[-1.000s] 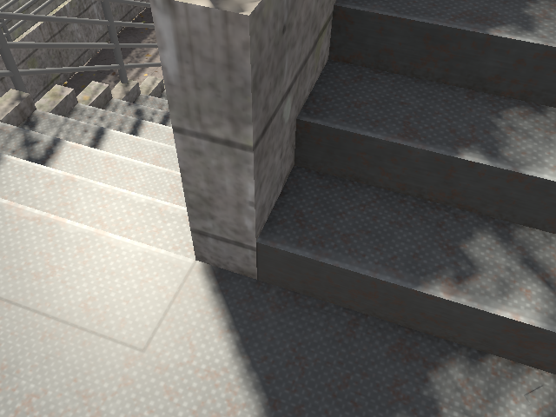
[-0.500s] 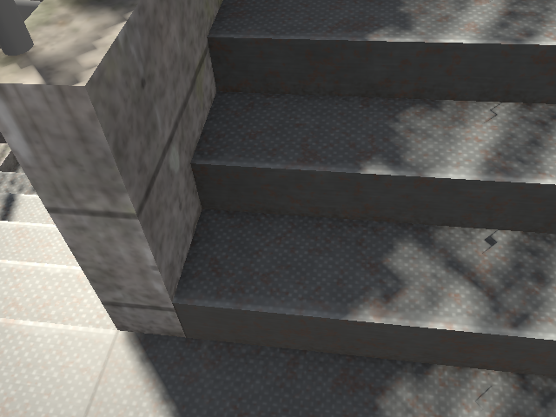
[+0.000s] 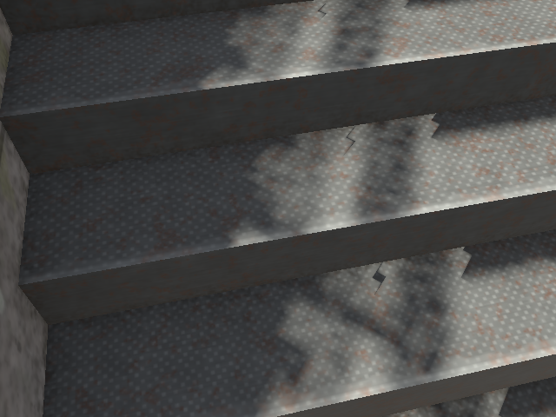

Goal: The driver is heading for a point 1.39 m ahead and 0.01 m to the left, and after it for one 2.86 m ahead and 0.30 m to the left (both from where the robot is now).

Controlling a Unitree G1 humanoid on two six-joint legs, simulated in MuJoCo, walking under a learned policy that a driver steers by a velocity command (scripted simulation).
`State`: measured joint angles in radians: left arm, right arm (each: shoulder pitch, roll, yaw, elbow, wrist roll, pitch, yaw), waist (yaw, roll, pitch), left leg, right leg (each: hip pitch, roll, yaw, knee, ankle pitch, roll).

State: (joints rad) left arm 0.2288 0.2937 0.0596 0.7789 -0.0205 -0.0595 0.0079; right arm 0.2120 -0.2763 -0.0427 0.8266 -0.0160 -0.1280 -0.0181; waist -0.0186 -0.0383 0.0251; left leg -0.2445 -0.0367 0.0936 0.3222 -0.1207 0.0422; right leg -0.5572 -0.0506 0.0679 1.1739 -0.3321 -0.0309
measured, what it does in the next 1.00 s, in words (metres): climbs: right foot, then left foot 0.17 m higher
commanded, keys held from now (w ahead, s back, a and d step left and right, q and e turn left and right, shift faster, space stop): w+e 0.22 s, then w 0.22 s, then w+q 0.56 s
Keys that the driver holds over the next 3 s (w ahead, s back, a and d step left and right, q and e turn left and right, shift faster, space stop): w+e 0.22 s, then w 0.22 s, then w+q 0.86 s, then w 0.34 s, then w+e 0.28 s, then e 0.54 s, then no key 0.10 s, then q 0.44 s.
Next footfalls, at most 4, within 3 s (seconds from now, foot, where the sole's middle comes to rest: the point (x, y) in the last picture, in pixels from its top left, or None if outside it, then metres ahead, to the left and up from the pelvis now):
0.30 right None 0.25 -0.16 -0.78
0.84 left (292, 353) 0.55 -0.01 -0.61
1.32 right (335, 178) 0.89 -0.12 -0.43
1.78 left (187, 58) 1.11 0.22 -0.26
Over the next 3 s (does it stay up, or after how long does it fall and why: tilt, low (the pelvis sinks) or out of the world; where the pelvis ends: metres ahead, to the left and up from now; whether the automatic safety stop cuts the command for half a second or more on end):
stays up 1.37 0.10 0.67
